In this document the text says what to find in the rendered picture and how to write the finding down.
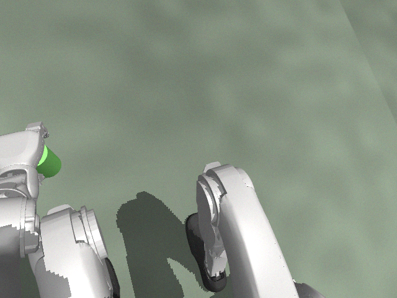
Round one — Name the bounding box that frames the left robot hand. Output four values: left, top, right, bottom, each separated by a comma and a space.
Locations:
0, 121, 49, 186

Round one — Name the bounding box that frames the right robot hand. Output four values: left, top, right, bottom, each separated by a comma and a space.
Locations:
292, 278, 326, 298

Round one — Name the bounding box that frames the left robot arm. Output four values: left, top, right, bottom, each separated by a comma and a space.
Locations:
0, 165, 40, 298

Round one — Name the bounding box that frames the can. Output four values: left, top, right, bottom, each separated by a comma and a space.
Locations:
36, 145, 61, 178

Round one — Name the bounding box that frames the right robot foot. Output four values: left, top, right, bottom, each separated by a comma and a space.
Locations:
185, 213, 226, 292

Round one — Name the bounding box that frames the left robot foot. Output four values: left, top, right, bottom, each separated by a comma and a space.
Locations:
104, 257, 120, 298

